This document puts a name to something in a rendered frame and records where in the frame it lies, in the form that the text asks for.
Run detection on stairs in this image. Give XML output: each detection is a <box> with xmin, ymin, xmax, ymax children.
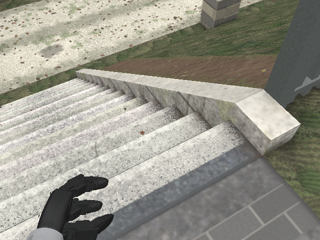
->
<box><xmin>0</xmin><ymin>77</ymin><xmax>212</xmax><ymax>233</ymax></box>

